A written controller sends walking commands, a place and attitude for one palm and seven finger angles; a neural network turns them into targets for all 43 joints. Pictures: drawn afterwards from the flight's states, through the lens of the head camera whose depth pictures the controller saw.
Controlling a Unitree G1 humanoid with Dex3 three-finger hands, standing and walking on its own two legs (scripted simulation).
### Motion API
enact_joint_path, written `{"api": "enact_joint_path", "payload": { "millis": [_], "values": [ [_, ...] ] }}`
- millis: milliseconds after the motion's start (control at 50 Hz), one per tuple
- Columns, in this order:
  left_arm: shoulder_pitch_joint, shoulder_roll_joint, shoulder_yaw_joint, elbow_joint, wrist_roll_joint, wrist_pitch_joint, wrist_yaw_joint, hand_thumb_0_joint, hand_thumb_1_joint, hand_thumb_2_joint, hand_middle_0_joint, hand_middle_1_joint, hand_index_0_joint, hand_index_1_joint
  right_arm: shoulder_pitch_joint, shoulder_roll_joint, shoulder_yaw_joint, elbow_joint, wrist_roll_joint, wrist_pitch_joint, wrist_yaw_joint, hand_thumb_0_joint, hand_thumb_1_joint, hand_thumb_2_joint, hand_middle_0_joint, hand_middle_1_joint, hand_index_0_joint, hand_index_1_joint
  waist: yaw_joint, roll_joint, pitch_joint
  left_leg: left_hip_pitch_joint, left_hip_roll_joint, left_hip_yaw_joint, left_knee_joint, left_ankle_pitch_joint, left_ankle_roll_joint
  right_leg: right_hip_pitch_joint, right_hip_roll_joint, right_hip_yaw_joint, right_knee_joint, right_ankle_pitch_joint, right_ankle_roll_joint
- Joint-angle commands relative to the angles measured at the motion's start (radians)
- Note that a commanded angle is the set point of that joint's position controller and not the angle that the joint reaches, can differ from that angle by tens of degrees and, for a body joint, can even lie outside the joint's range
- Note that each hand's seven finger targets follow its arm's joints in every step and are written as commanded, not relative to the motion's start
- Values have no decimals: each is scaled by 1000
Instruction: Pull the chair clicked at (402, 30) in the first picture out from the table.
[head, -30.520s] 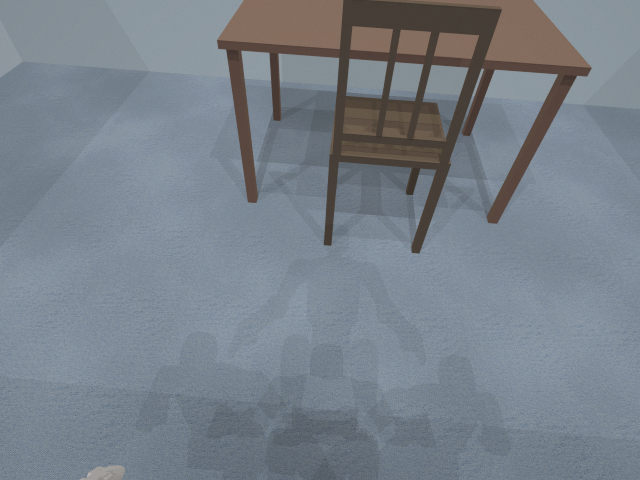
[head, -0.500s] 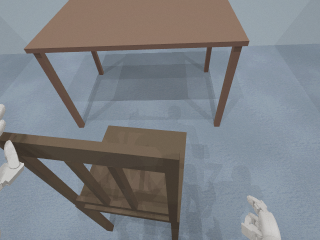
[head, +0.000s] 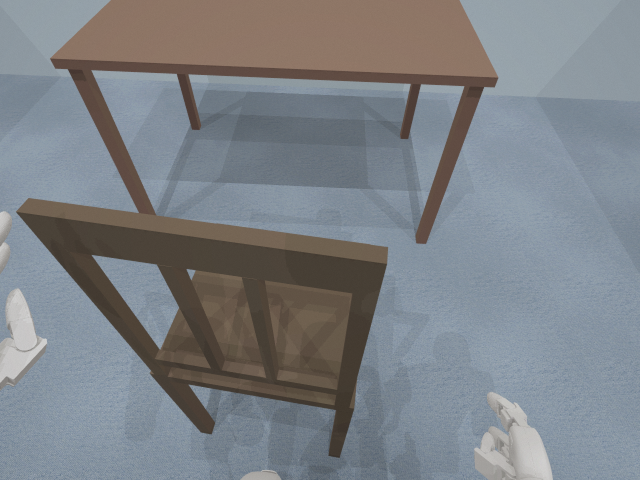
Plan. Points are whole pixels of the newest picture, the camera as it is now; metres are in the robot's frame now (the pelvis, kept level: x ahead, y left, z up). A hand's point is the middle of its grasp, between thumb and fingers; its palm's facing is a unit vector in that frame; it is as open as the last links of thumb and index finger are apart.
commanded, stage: step back with the hand held close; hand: left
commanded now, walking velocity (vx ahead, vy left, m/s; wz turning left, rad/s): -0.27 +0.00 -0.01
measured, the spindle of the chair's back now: (198, 323) +0.33 +0.21 -0.05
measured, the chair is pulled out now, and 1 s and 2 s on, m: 0.55 0.55 0.55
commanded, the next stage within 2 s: stop stepping back and stand still in 0.98 s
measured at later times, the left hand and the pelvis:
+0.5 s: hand (12, 354) +0.18 +0.27 +0.17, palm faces +0.43 -0.74 -0.51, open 7.4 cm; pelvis -0.03 +0.00 -0.01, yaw +1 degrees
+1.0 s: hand (9, 438) +0.12 +0.23 +0.18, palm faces +0.35 -0.76 -0.54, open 7.4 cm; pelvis -0.09 -0.02 +0.00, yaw +0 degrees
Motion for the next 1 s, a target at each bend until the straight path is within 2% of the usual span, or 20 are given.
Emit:
{"api": "enact_joint_path", "payload": {
  "millis": [0, 80, 240, 300, 340, 380, 400, 480, 520, 560, 600, 640, 680, 700, 720, 760, 780, 820, 920, 980],
  "values": [
    [-78, 196, 148, -220, 5, -87, 27, 0, 900, 900, -200, -300, -200, -300, -91, -127, -30, -168, -3, -83, -14, 0, -900, -900, 200, 300, 200, 300, -20, 133, -73, -65, 106, -140, -244, -366, 57, 21, -36, 64, -67, -203, -45],
    [-46, 189, 157, -210, 6, -99, 22, 0, 900, 900, -200, -300, -200, -300, -78, -125, -31, -166, 0, -100, -5, 0, -900, -900, 200, 300, 200, 300, -15, 160, -102, -117, 122, -153, -253, -351, 72, 106, -17, 51, -6, -104, -40],
    [-66, 209, 168, -205, 4, -112, 27, 0, 900, 900, -200, -300, -200, -300, -51, -110, -41, -124, -19, -110, 13, 0, -900, -900, 200, 300, 200, 300, -27, -99, -112, 36, 20, -41, 65, -213, 21, -119, -177, 200, -175, -94, -134],
    [-57, 223, 188, -258, -1, -127, 27, 0, 900, 900, -200, -300, -200, -300, -67, -114, -42, -123, -19, -113, 12, 0, -900, -900, 200, 300, 200, 300, -25, -27, -160, 57, 62, -99, -25, -58, 35, -74, -127, 126, -75, 33, -109],
    [-51, 229, 203, -283, -5, -148, 21, 0, 900, 900, -200, -300, -200, -300, -72, -128, -47, -138, -11, -126, 6, 0, -900, -900, 200, 300, 200, 300, -22, 71, -151, -14, 125, -158, -158, -176, 53, -26, -56, 79, 1, -94, -76],
    [-36, 217, 225, -263, 4, -153, 22, 0, 900, 900, -200, -300, -200, -300, -82, -132, -44, -144, -15, -132, -2, 0, -900, -900, 200, 300, 200, 300, -22, 271, -113, -219, 218, -262, -334, -357, 110, 110, 30, 33, 174, -158, -38],
    [-54, 214, 221, -264, 8, -161, 19, 0, 900, 900, -200, -300, -200, -300, -76, -126, -44, -137, -18, -138, -1, 0, -900, -900, 200, 300, 200, 300, -23, 266, -107, -248, 235, -280, -334, -324, 128, 138, 34, 39, 205, -148, -38],
    [11, 210, 216, -252, -5, -184, -2, 0, 900, 900, -200, -300, -200, -300, -40, -116, -50, -104, -23, -159, 16, 0, -900, -900, 200, 300, 200, 300, -13, 217, -170, -50, 190, -203, -184, -13, 114, 105, 19, 37, 19, -47, -47],
    [-11, 213, 222, -262, 1, -193, -9, 0, 900, 900, -200, -300, -200, -300, -46, -123, -58, -111, -19, -172, 19, 0, -900, -900, 200, 300, 200, 300, -17, 137, -165, -148, 148, -147, -140, -247, 84, 134, -7, 62, 27, -37, -76],
    [-6, 249, 245, -226, -3, -188, 0, 0, 900, 900, -200, -300, -200, -300, -24, -113, -68, -104, -17, -162, 15, 0, -900, -900, 200, 300, 200, 300, -29, -32, -132, -119, 28, -64, 46, -395, 24, -35, -140, 258, -143, -185, -156],
    [-45, 243, 219, -228, -2, -176, 21, 0, 900, 900, -200, -300, -200, -300, -23, -91, -61, -75, -28, -147, 26, 0, -900, -900, 200, 300, 200, 300, -34, -171, -169, 41, -42, 1, 365, -231, -14, -183, -333, 379, -266, -102, -244],
    [-58, 236, 224, -208, 7, -169, 29, 0, 900, 900, -200, -300, -200, -300, -60, -66, -50, -76, -32, -135, 29, 0, -900, -900, 200, 300, 200, 300, -33, -204, -167, 22, -24, -31, 344, -245, -1, -93, -315, 262, -184, 212, -230],
    [-69, 230, 227, -199, 11, -177, 25, 0, 900, 900, -200, -300, -200, -300, -73, -63, -35, -83, -26, -131, 16, 0, -900, -900, 200, 300, 200, 300, -41, -199, -120, 49, -10, -27, 55, -167, 8, -47, -230, 168, -92, 285, -162],
    [-62, 230, 229, -198, 16, -184, 24, 0, 900, 900, -200, -300, -200, -300, -73, -77, -41, -80, -21, -132, 8, 0, -900, -900, 200, 300, 200, 300, -38, -129, -121, 88, 20, -25, -113, -1, 25, -30, -168, 124, -15, 284, -115],
    [-55, 222, 226, -216, 16, -196, 21, 0, 900, 900, -200, -300, -200, -300, -72, -102, -57, -86, -22, -135, 4, 0, -900, -900, 200, 300, 200, 300, -28, -6, -133, 80, 132, -139, -215, 219, 69, -12, -76, 78, 87, 222, -64],
    [7, 211, 221, -156, 9, -201, 3, 0, 900, 900, -200, -300, -200, -300, -57, -105, -83, -76, -24, -147, 17, 0, -900, -900, 200, 300, 200, 300, -33, 214, -183, 168, 308, -227, -223, 586, 162, -115, 1, 69, 331, -228, -27],
    [1, 191, 204, -211, -1, -200, -10, 0, 900, 900, -200, -300, -200, -300, -47, -87, -67, -79, -49, -158, 26, 0, -900, -900, 200, 300, 200, 300, -29, 300, -195, 120, 326, -259, -228, 593, 192, -104, 11, 88, 403, -329, -20],
    [-59, 182, 176, -314, 2, -214, -16, 0, 900, 900, -200, -300, -200, -300, -26, -106, -74, -65, -48, -172, 42, 0, -900, -900, 200, 300, 200, 300, -27, 249, -181, 194, 296, -187, -159, 756, 175, -97, 6, 89, 290, -231, -29],
    [26, 221, 231, -314, 2, -226, -23, 0, 900, 900, -200, -300, -200, -300, -31, -114, -74, -71, -39, -187, 51, 0, -900, -900, 200, 300, 200, 300, -14, 219, -203, 116, 223, -133, -78, 350, 97, 116, -10, 13, -78, 44, -50],
    [3, 245, 260, -224, 7, -234, -22, 0, 900, 900, -200, -300, -200, -300, -16, -93, -64, -59, -32, -180, 39, 0, -900, -900, 200, 300, 200, 300, -38, 23, -181, 27, 111, -43, 38, 31, 37, 113, -99, 59, -148, 285, -88]
  ]
}}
